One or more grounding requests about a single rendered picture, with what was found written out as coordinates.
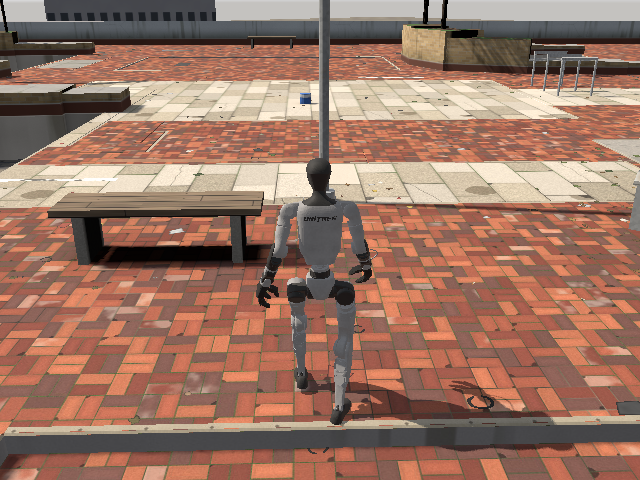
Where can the left robot upper arm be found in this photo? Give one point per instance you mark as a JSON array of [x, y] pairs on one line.
[[287, 212]]

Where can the robot left hand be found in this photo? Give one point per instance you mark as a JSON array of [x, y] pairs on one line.
[[261, 293]]

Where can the robot left thigh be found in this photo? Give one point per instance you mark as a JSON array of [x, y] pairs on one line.
[[296, 293]]

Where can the robot right forearm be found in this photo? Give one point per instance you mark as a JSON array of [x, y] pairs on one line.
[[364, 259]]

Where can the robot left forearm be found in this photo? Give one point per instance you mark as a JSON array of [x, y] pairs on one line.
[[271, 269]]

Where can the humanoid robot torso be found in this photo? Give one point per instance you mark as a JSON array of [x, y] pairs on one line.
[[319, 234]]

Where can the right robot upper arm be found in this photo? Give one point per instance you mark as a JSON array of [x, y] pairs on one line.
[[351, 211]]

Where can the robot right hand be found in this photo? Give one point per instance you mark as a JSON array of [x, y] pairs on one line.
[[365, 277]]

